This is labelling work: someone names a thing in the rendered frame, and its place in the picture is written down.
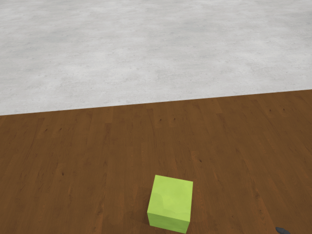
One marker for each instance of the carton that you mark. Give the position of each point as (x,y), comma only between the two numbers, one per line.
(170,204)

